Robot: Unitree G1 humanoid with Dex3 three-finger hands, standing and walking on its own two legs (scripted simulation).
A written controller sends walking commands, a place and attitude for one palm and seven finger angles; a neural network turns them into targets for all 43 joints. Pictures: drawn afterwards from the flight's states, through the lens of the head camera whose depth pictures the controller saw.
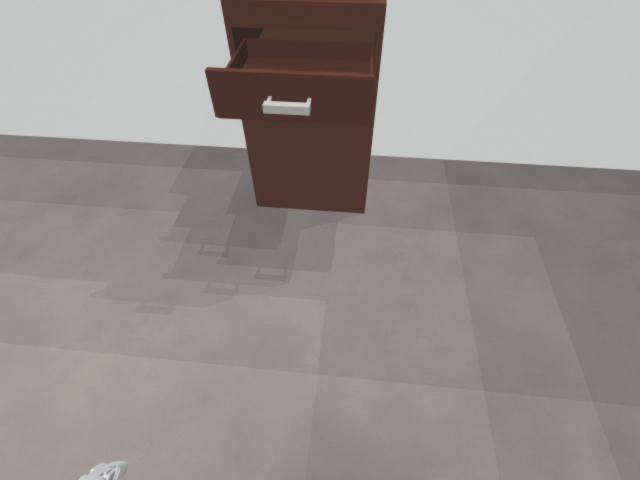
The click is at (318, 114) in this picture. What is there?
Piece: drawer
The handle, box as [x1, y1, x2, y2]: [262, 96, 310, 115]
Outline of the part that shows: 262,105 263,112 265,113 309,115 310,98 307,99 306,103 272,101 271,96 268,96 267,100 264,101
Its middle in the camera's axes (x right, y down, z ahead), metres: -0.09 -0.37 +1.05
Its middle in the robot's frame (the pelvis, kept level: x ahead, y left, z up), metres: +1.03 +0.14 -0.06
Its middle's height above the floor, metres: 0.71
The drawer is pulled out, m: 0.30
